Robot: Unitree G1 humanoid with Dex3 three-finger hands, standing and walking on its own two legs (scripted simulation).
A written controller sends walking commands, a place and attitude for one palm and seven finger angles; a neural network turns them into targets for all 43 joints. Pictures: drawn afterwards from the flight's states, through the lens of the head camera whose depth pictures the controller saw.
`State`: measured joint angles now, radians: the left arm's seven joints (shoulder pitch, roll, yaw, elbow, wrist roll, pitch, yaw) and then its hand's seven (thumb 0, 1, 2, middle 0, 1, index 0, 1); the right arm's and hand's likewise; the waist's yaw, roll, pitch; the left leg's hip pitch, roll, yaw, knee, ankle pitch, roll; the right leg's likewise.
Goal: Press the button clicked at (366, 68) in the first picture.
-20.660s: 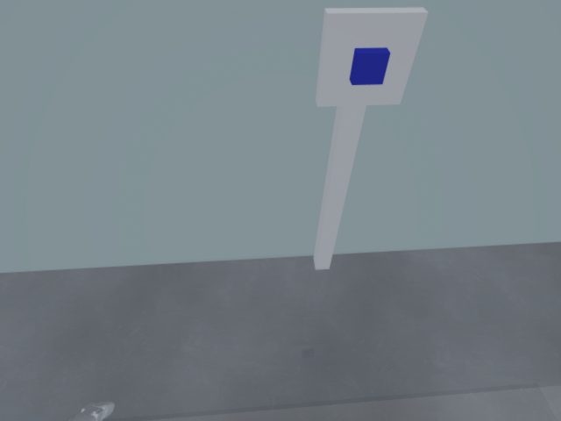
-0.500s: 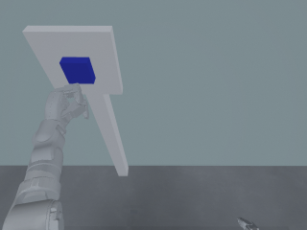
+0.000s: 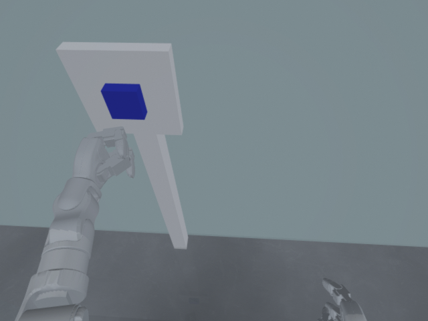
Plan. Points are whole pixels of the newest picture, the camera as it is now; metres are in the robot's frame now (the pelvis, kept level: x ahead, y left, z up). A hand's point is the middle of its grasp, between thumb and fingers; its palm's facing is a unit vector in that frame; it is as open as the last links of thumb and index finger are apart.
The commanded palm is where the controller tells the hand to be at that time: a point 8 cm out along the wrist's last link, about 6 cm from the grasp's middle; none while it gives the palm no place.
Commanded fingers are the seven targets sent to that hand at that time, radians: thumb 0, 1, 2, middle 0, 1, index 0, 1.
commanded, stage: draw the hand back to the body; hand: left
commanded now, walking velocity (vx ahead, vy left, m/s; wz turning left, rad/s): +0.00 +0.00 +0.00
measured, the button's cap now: (125, 101) +0.50 +0.21 +0.15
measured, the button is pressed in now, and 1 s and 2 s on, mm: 0 0 0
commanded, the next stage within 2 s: step back with the hand held close in 1.36 s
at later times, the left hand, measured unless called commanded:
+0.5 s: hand (83, 204) +0.26 +0.21 +0.15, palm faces +0.16 -0.97 -0.18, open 3.1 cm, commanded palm +0.22 +0.25 +0.16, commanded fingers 0.00 0.90 0.90 -1.30 -1.50 -1.30 -1.50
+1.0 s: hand (29, 234) +0.20 +0.24 +0.17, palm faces +0.36 -0.86 -0.37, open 3.1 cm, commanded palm +0.15 +0.28 +0.19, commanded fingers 0.00 0.90 0.90 -1.30 -1.50 -1.30 -1.50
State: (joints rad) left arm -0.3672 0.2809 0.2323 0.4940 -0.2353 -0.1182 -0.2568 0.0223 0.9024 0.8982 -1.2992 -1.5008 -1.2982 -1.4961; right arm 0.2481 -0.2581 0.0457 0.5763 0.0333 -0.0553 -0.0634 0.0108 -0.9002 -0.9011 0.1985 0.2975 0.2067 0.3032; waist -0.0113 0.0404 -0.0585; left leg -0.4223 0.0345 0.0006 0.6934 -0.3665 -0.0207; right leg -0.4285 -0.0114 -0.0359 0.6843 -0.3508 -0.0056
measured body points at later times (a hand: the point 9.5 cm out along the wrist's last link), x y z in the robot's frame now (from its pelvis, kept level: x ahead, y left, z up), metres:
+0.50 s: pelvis -0.01 -0.01 +0.01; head -0.03 -0.02 +0.46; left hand +0.24 +0.26 +0.16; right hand +0.19 -0.23 -0.05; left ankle -0.01 +0.13 -0.72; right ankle +0.00 -0.12 -0.72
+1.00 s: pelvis +0.01 +0.01 +0.02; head -0.02 -0.01 +0.47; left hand +0.17 +0.29 +0.19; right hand +0.19 -0.20 -0.06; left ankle -0.01 +0.13 -0.72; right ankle +0.00 -0.12 -0.72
